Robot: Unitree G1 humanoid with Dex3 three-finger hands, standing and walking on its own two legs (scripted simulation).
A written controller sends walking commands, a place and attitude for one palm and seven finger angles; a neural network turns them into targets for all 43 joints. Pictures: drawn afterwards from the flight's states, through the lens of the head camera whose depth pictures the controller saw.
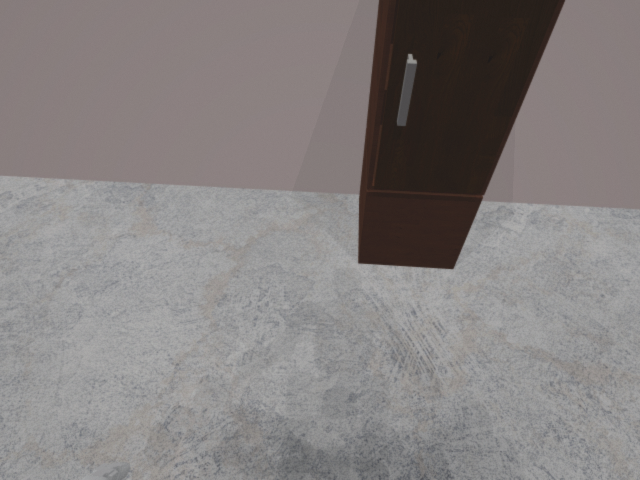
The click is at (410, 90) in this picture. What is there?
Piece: cupboard door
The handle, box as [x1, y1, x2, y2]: [397, 54, 416, 125]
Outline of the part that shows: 411,54 408,54 397,117 397,125 405,125 416,66 416,60 412,59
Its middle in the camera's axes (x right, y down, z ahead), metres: +0.22 -0.38 +0.99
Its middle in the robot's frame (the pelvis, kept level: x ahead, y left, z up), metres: +1.01 -0.16 +0.00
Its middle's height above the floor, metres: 0.77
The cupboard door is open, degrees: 0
